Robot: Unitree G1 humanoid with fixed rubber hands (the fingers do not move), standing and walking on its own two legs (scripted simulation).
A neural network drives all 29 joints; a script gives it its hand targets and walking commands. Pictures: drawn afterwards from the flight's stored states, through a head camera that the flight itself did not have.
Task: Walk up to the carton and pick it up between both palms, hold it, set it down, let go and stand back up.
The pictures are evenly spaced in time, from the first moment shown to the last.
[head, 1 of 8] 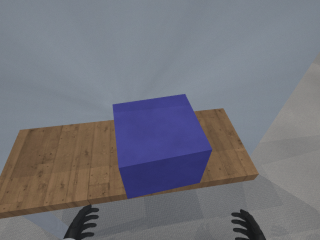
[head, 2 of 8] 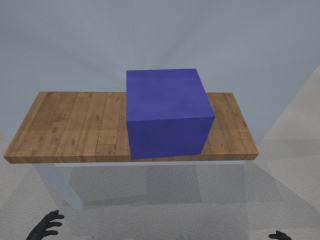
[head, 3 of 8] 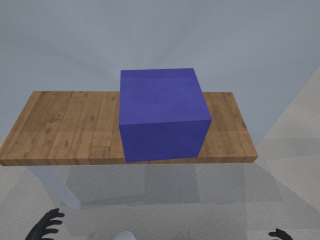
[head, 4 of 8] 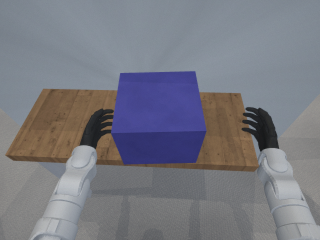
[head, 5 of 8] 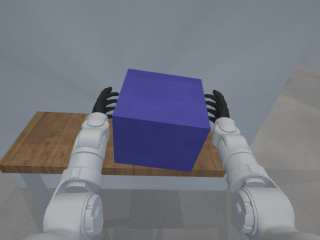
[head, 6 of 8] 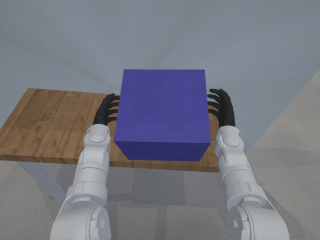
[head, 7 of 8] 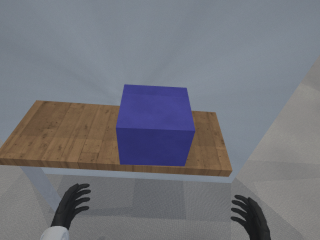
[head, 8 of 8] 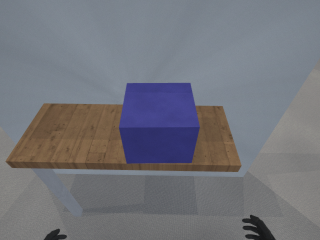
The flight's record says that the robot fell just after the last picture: no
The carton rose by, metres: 0.21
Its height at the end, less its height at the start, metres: +0.00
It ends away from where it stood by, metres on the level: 0.03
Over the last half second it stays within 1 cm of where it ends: yes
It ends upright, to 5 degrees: yes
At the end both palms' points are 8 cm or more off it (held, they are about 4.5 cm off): yes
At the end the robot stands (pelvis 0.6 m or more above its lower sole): yes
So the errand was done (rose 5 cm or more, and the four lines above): yes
